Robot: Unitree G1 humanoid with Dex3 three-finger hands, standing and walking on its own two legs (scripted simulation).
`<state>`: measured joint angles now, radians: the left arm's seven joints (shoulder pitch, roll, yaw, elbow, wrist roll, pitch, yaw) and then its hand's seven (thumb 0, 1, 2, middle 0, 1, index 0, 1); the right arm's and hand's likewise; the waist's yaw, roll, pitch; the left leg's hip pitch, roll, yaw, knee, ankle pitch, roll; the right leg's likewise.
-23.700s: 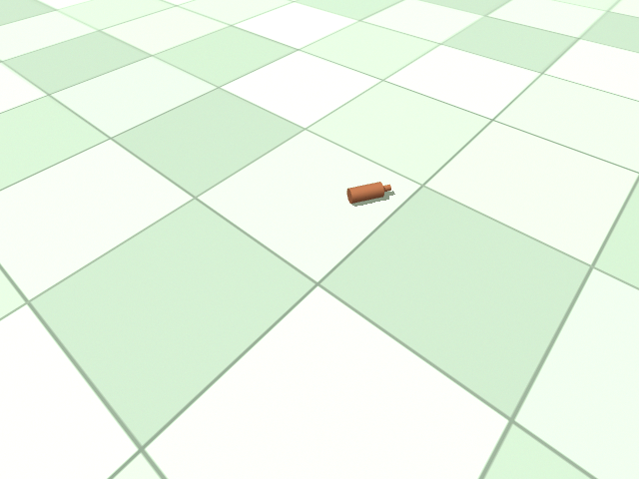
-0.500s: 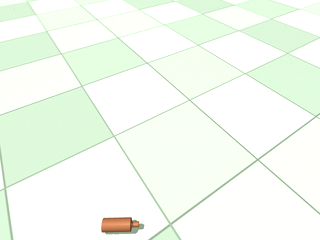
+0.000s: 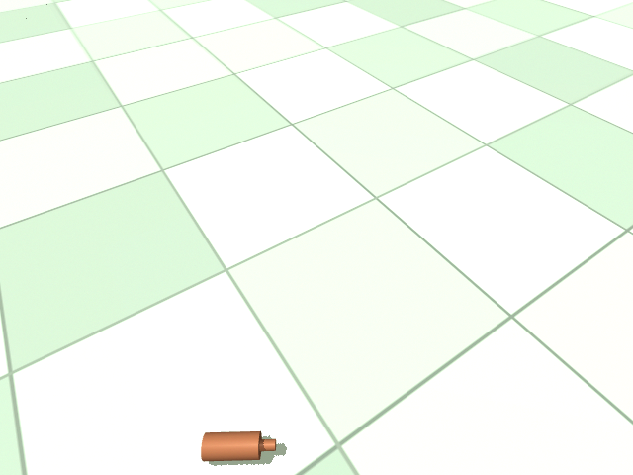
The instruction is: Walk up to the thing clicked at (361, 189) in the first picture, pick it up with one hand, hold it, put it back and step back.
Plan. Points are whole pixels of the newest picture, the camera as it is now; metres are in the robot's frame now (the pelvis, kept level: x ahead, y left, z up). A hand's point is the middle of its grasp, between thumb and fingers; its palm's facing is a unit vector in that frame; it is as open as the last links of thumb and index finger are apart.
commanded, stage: stand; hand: left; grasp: from above
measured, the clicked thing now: (240, 445) +0.37 +0.24 -0.75
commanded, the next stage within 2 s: rise first in 0.58 s
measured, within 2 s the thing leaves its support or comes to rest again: neither
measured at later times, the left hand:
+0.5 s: hand out of the picture +0.07 +0.25 -0.16, palm faces -0.03 -0.94 -0.35, open 7.4 cm
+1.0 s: hand out of the picture +0.15 +0.25 -0.17, palm faces -0.06 -0.93 -0.37, open 10.4 cm
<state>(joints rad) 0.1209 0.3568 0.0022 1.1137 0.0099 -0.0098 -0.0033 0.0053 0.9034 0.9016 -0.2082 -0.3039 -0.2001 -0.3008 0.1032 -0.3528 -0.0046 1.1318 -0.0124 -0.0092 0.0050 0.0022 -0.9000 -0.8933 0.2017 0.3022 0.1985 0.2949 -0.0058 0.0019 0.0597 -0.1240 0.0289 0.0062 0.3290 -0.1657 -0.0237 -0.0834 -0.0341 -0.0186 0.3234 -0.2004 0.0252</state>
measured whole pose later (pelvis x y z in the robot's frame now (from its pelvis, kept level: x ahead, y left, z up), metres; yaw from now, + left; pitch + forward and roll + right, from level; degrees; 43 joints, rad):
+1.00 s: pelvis -0.02 +0.00 -0.03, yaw -1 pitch +7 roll +0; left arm -0.02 0.33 0.16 0.99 0.14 0.02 -0.02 0.00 0.22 0.95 -0.10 -0.87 -0.11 -0.85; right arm 0.24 -0.24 -0.03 0.75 0.02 -0.05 -0.01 0.00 -0.91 -0.90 0.20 0.30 0.20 0.29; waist -0.04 0.00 0.00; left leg -0.50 0.04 0.00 0.67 -0.29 -0.02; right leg -0.47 -0.03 -0.01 0.67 -0.32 0.02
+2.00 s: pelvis -0.08 +0.00 -0.31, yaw -3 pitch +33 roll -4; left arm -0.29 0.53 0.17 0.79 0.77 -0.17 0.11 0.00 -0.52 0.99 -0.11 -1.05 -0.10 -1.05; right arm 0.06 -0.28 -0.07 0.68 -0.03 -0.15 0.05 0.01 -0.91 -0.90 0.20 0.30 0.20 0.29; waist -0.01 0.01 -0.15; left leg -1.90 0.04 -0.09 1.97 -0.65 -0.03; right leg -1.83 0.00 -0.02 1.95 -0.70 0.03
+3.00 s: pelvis -0.10 +0.01 -0.45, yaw -7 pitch +31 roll -7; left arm -0.70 0.73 0.18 1.27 1.27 -0.35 0.40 0.00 -0.51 1.00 -0.10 -0.98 -0.09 -0.98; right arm 0.06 -0.26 -0.02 0.79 -0.15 -0.02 0.12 0.00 -0.90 -0.89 0.20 0.30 0.20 0.29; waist -0.10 -0.03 -0.06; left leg -2.29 0.03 -0.16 2.38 -0.65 -0.03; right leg -2.18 0.03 -0.04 2.33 -0.70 0.05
